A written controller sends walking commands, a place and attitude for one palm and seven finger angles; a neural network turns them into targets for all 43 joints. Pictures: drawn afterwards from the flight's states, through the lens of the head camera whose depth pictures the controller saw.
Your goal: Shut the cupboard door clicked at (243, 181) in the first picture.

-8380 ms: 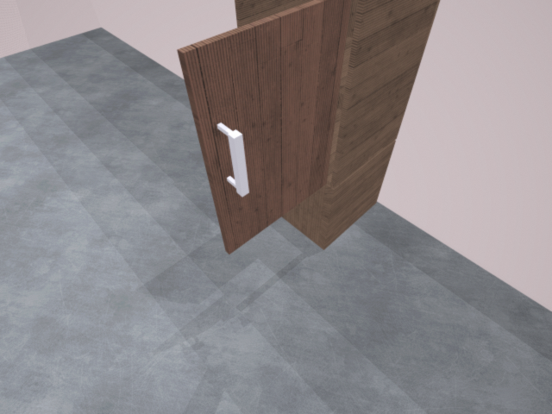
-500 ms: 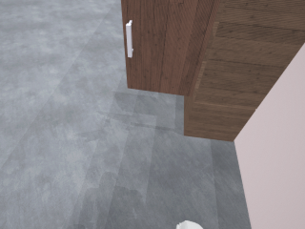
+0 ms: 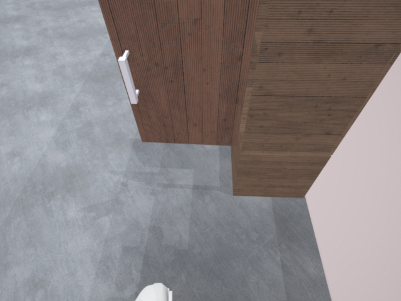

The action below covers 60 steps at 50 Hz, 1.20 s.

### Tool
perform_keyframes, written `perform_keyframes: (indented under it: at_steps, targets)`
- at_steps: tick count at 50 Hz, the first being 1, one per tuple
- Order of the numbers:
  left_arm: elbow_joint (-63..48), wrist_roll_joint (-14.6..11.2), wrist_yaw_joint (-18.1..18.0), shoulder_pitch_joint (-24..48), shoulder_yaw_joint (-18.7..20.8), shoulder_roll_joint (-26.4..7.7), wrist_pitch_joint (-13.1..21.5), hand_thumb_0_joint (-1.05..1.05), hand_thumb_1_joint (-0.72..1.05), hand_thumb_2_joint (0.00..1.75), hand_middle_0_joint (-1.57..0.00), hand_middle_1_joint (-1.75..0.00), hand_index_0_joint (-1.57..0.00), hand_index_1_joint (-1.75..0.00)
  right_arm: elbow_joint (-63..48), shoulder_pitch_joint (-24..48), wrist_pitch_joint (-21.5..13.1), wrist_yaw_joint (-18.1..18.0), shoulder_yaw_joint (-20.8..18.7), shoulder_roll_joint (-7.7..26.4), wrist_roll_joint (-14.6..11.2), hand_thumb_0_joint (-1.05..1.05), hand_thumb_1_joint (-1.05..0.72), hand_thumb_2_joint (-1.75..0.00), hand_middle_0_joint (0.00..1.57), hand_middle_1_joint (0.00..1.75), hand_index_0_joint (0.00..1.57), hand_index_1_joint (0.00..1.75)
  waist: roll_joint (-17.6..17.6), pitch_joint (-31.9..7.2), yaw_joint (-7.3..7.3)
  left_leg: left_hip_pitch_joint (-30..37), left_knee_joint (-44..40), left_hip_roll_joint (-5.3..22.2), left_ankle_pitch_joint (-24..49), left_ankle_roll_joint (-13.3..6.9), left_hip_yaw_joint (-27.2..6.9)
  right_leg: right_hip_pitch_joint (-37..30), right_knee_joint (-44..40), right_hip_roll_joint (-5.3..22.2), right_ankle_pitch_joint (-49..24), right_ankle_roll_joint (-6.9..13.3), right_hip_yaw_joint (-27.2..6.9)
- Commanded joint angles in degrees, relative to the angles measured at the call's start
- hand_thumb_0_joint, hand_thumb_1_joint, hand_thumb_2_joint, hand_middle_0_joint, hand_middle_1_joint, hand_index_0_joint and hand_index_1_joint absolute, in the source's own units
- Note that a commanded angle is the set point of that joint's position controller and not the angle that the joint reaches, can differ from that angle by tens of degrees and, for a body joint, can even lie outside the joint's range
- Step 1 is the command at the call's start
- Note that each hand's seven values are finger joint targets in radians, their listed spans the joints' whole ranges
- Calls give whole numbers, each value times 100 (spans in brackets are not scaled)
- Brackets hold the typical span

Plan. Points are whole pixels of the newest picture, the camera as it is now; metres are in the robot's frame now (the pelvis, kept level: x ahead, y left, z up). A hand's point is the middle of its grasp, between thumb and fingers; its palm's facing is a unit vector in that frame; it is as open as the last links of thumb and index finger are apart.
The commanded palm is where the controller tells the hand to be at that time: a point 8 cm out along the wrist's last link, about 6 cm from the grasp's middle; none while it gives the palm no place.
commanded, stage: take the last steps up to it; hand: left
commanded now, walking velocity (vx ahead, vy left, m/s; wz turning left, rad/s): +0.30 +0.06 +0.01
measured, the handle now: (130, 78) +0.75 +0.26 +0.00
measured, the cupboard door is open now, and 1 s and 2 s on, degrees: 88 88 88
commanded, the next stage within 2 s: come to a stop and stand still in 0.44 s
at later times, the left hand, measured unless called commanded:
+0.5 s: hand (105, 290) +0.17 +0.24 -0.18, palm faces +0.05 -0.99 -0.16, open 7.4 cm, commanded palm none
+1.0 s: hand (124, 227) +0.32 +0.23 -0.18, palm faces +0.00 -0.98 -0.18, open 7.3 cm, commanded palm none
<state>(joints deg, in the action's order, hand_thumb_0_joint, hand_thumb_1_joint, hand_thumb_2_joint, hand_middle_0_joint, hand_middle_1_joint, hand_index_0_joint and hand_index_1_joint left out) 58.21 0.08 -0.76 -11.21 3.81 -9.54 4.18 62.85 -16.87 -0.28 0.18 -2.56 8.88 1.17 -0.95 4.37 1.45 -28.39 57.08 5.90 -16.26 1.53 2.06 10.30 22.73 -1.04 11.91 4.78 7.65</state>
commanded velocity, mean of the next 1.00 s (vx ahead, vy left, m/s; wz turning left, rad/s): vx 0.02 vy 0.04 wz -0.01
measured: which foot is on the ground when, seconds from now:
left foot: up 0.00-0.28, down 0.30-1.00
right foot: down 0.00-0.30, up 0.32-0.62, down 0.64-1.00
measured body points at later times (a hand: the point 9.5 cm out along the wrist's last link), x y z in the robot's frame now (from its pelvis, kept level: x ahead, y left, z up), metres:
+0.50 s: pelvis +0.17 +0.07 +0.00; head +0.20 +0.07 +0.44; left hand +0.17 +0.29 -0.17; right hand +0.25 -0.17 -0.15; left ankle +0.20 +0.16 -0.74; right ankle +0.16 -0.05 -0.68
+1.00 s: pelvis +0.23 +0.06 -0.01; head +0.27 +0.07 +0.44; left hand +0.32 +0.28 -0.17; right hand +0.23 -0.18 -0.16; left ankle +0.23 +0.17 -0.74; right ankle +0.26 -0.06 -0.74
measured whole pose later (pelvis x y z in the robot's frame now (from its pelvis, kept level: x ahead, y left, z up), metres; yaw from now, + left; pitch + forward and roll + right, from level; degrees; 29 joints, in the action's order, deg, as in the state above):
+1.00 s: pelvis +0.23 +0.06 -0.01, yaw -1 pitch -1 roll +0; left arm 58.3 0.8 -1.9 -6.1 2.0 -9.4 -0.7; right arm 61.6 -13.1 3.1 -1.5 -2.4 9.5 -0.1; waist 1.8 5.8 0.3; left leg -15.2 35.5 1.2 -23.5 3.2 4.3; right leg 15.9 29.9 2.7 13.0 0.9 5.4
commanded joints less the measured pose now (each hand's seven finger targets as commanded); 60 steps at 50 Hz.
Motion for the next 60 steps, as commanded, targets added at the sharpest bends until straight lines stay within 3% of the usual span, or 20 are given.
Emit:
perform_keyframes:
  at_steps: [1, 10, 13, 14, 15, 17, 23, 27, 30, 33, 34, 36, 40, 44, 47, 50, 52, 53, 55, 60]
  targets:
    - [133, 89, 39, -771, 31, -520, 113, 0, 90, 90, -20, -30, -20, -30, -388, 42, -65, 79, -58, 61, 31, 0, -90, -90, 20, 30, 20, 30, 489, -105, -207, -250, -788, 60, 402, 86, 90, -200, -1379, 1644, -748, 568, -1213]
    - [482, 127, 30, -1240, 2, -785, 65, 0, 90, 90, -20, -30, -20, -30, -893, 1261, -192, 165, -50, 337, 11, 0, -90, -90, 20, 30, 20, 30, 830, 219, -374, 107, -2194, -234, 302, -54, 269, -677, -950, 1828, -1541, 408, -1170]
    - [483, 92, 25, -1100, 7, -766, 27, 0, 90, 90, -20, -30, -20, -30, -521, 129, -304, 57, -93, 635, 57, 0, -90, -90, 20, 30, 20, 30, 263, -362, 177, 2245, -3248, -473, 764, -228, 429, -79, 763, 1331, -2355, 51, -596]
    - [396, 57, 50, -1237, -49, -568, 9, 0, 90, 90, -20, -30, -20, -30, -365, -586, -353, -14, -193, 1137, 107, 0, -90, -90, 20, 30, 20, 30, -526, -944, 403, 3498, -3230, 543, 1248, -611, -737, 961, 2063, 775, -999, -215, -251]
    - [264, 25, 70, -1272, -140, -303, 31, 0, 90, 90, -20, -30, -20, -30, -289, -1115, -329, -90, -276, 1560, 101, 0, -90, -90, 20, 30, 20, 30, -1443, -1387, 482, 4223, -3636, 1753, 2147, -1251, -2164, 1981, 3692, 222, 1967, -391, 8]
    - [106, 91, 25, -834, -104, -388, -25, 0, 90, 90, -20, -30, -20, -30, -431, -657, -258, -138, -173, 1334, 51, 0, -90, -90, 20, 30, 20, 30, -573, -836, 279, 3053, -3950, 1797, 1908, -1502, -1811, 2287, 4749, 521, 1951, -308, -576]
    - [158, 126, 119, -924, -111, -103, -277, 0, 90, 90, -20, -30, -20, -30, -534, 94, -350, -176, 22, 776, 31, 0, -90, -90, 20, 30, 20, 30, -517, -373, -256, 1607, -4444, 1022, 1607, -1138, -471, 1503, 3389, 748, 935, -444, -530]
    - [-20, 145, 128, -563, -125, -81, -286, 0, 90, 90, -20, -30, -20, -30, -492, 64, -282, -155, -33, 801, 63, 0, -90, -90, 20, 30, 20, 30, -392, -246, -202, 1305, -4363, 918, 1085, -1182, -395, 818, 1966, 530, 696, -453, -261]
    - [149, 127, 54, -850, -134, -196, -304, 0, 90, 90, -20, -30, -20, -30, -454, 275, -190, -189, 27, 709, 9, 0, -90, -90, 20, 30, 20, 30, -41, -309, -452, 969, -3655, 550, 1180, -759, -101, -234, 665, 409, -287, -508, -330]
    - [131, 79, -19, -647, -119, -1095, -204, 0, 90, 90, -20, -30, -20, -30, -327, -223, -69, -141, 106, 443, -77, 0, -90, -90, 20, 30, 20, 30, 1021, -562, -143, 1240, -2953, -346, -462, -4, 341, -150, -368, 2008, -2181, 259, -1934]
    - [37, 87, -20, -315, -152, -1123, -272, 0, 90, 90, -20, -30, -20, -30, -201, -407, -18, -123, 97, 363, -85, 0, -90, -90, 20, 30, 20, 30, 542, -503, 1, 1765, -3071, -367, -445, -28, 235, 413, -299, 1952, -1701, 260, -1672]
    - [30, 37, -87, -99, -151, -928, -255, 0, 90, 90, -20, -30, -20, -30, -9, -528, 49, -158, 108, 378, -68, 0, -90, -90, 20, 30, 20, 30, 1216, -707, -27, 1779, -3141, -177, 417, -23, 197, -27, -2, 1431, -2615, 102, -1272]
    - [62, 13, -177, -357, -47, -1075, -331, 0, 90, 90, -20, -30, -20, -30, -27, -498, 115, -220, 16, 639, -95, 0, -90, -90, 20, 30, 20, 30, 705, -1077, -225, 1514, -2717, -155, 1207, 92, 270, -938, 639, 1632, -5068, 180, -1247]
    - [38, 92, -238, -370, 65, -1197, -396, 0, 90, 90, -20, -30, -20, -30, -251, -152, 239, -227, -50, 503, -99, 0, -90, -90, 20, 30, 20, 30, 935, -821, -409, 663, -1689, -392, -1353, 167, 223, -1178, 312, 2216, -5889, 765, -1695]
    - [-102, 116, -240, -30, 113, -1166, -446, 0, 90, 90, -20, -30, -20, -30, -327, -193, 286, -219, -83, 438, -114, 0, -90, -90, 20, 30, 20, 30, 978, -826, -255, 891, -1802, -386, -1174, 156, 67, -785, 239, 2089, -4868, 751, -1484]
    - [-242, 78, -168, 299, 72, -1000, -513, 0, 90, 90, -20, -30, -20, -30, -221, -608, 238, -177, -75, 399, -63, 0, -90, -90, 20, 30, 20, 30, 783, -759, 56, 2199, -3187, -309, 604, 61, 164, 545, 386, 1497, -1829, 105, -1088]
    - [-379, 17, -130, 221, 2, -419, -646, 0, 90, 90, -20, -30, -20, -30, -471, -345, 181, -195, -178, 1016, 57, 0, -90, -90, 20, 30, 20, 30, -1399, -344, -21, 1270, -4465, 1223, 432, -734, -1758, 1130, 1669, 343, 1457, -546, -379]
    - [-382, 60, -138, 240, 19, -526, -716, 0, 90, 90, -20, -30, -20, -30, -633, 47, 195, -202, -177, 1110, 76, 0, -90, -90, 20, 30, 20, 30, -1313, -90, -44, 533, -4770, 1437, -183, -1099, -1840, 862, 2569, 258, 1875, -463, -779]
    - [-225, 128, -77, -25, 77, -560, -790, 0, 90, 90, -20, -30, -20, -30, -774, 523, 139, -252, -102, 919, 65, 0, -90, -90, 20, 30, 20, 30, -876, 170, -279, 307, -4835, 1034, -656, -971, -1369, 1009, 3362, 280, 1518, -382, -1032]
    - [-100, 93, -57, -271, -28, -482, -636, 0, 90, 90, -20, -30, -20, -30, -662, 343, 14, -277, -48, 869, 4, 0, -90, -90, 20, 30, 20, 30, -582, -518, -215, 1967, -4325, 792, 1037, -998, -872, 1228, 2703, 316, 1365, -536, -886]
